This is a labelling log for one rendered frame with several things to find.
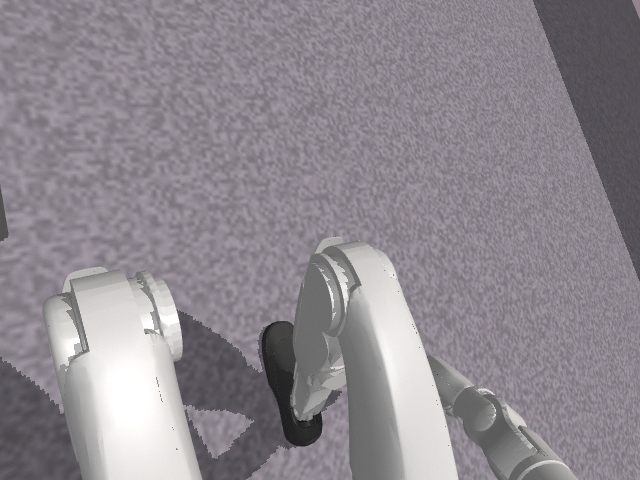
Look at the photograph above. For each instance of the right robot arm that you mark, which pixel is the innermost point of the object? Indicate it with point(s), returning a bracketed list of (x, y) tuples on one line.
[(513, 451)]

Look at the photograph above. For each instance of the right robot hand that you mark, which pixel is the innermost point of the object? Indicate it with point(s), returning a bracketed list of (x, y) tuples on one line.
[(449, 382)]

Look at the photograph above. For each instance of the carton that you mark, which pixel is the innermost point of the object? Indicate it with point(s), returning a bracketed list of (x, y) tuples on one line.
[(3, 223)]

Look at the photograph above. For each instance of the right robot foot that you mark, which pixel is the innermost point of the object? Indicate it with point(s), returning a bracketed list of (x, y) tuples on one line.
[(279, 361)]

